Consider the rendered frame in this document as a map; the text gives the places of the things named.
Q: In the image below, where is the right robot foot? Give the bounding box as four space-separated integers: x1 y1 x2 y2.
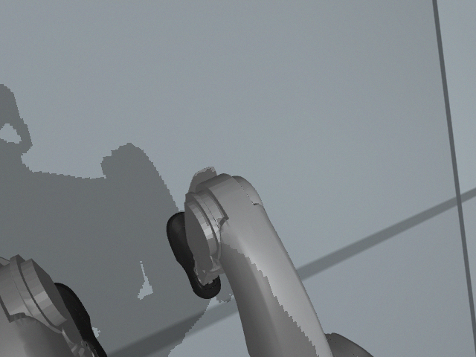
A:
167 212 221 299

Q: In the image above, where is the left robot foot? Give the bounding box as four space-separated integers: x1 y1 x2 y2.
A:
54 283 107 357

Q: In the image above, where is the right robot hand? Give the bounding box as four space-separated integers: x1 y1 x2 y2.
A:
324 333 373 357

